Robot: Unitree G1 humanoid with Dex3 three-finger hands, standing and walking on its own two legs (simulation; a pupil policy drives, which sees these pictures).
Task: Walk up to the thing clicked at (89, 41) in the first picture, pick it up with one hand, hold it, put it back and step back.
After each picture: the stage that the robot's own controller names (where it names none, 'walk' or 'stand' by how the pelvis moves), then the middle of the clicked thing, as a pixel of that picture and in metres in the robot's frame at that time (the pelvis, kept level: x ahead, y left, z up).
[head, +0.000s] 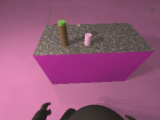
stand; (88, 39) +0.74 +0.05 -0.01
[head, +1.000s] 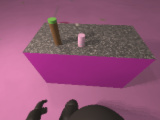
rise first; (81, 40) +0.67 +0.13 +0.03
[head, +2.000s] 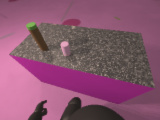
stand; (65, 49) +0.52 +0.25 +0.02
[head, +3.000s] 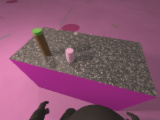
stand; (70, 55) +0.49 +0.20 +0.00
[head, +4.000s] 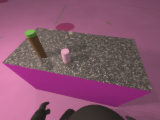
stand; (65, 56) +0.48 +0.22 -0.01
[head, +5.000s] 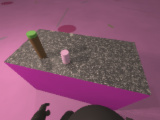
stand; (65, 57) +0.48 +0.22 -0.01
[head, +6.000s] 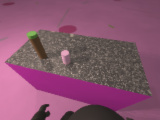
stand; (65, 57) +0.48 +0.22 -0.01
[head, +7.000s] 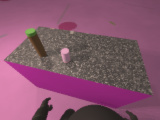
rise first; (65, 55) +0.48 +0.22 -0.01
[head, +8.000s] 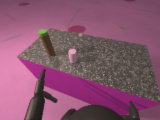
rise first; (72, 56) +0.49 +0.20 -0.01
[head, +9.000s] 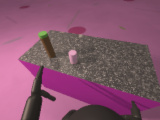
go down; (73, 57) +0.49 +0.19 -0.01
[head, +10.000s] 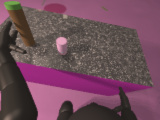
go down; (62, 46) +0.49 +0.18 +0.04
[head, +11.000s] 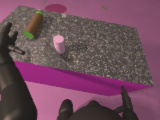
approach; (59, 45) +0.49 +0.19 +0.05
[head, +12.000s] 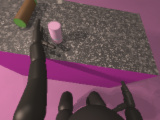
close in; (55, 33) +0.53 +0.19 +0.10
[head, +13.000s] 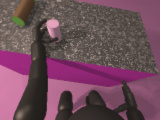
close; (54, 31) +0.53 +0.19 +0.10
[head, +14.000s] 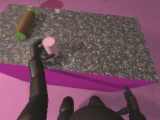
lift; (51, 48) +0.45 +0.21 +0.08
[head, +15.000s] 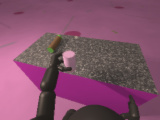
lift; (69, 62) +0.31 +0.14 +0.17
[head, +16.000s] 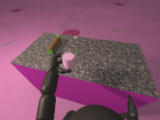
hold; (69, 63) +0.31 +0.14 +0.16
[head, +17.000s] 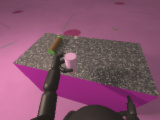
hold; (71, 63) +0.32 +0.13 +0.15
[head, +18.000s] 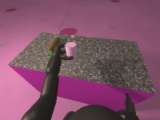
crouch; (71, 52) +0.40 +0.12 +0.16
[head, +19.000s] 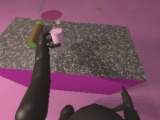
lower; (58, 39) +0.50 +0.16 +0.12
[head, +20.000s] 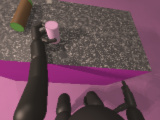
lower; (53, 33) +0.53 +0.17 +0.10
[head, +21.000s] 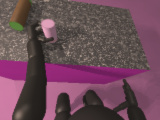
lower; (50, 31) +0.54 +0.18 +0.10
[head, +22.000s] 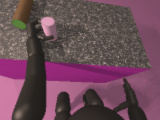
lower; (50, 30) +0.54 +0.17 +0.10
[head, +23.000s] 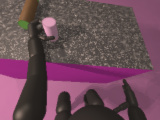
rest; (51, 30) +0.54 +0.17 +0.10
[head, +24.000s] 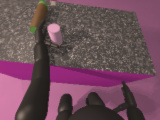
withdraw; (55, 35) +0.52 +0.17 +0.09
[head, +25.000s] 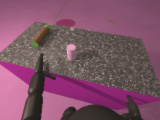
sink last; (71, 52) +0.47 +0.16 +0.05
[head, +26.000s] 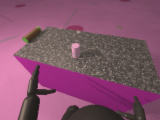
stand; (75, 50) +0.53 +0.17 +0.04
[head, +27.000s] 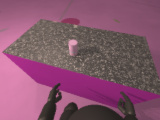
stand; (73, 48) +0.51 +0.16 +0.05
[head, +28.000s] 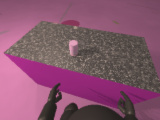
stand; (73, 48) +0.52 +0.16 +0.05
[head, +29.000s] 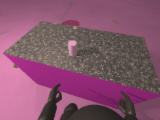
stand; (72, 48) +0.52 +0.17 +0.05
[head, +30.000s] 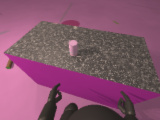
stand; (73, 48) +0.52 +0.16 +0.05
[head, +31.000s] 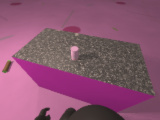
stand; (74, 53) +0.53 +0.16 +0.00
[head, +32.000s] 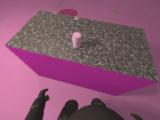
walk; (76, 40) +0.58 +0.13 +0.02
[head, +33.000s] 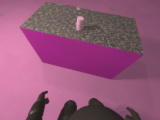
walk; (79, 23) +0.82 +0.16 +0.01
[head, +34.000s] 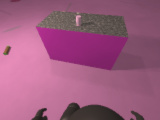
stand; (78, 20) +1.12 +0.26 +0.01
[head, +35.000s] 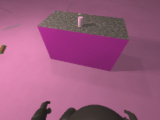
stand; (80, 21) +1.13 +0.20 -0.01
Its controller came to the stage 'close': yes
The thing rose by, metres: 0.19
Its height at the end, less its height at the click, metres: +0.00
